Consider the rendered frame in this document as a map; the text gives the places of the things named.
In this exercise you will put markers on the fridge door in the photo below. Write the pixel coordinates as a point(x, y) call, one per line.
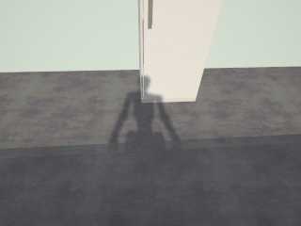
point(176, 46)

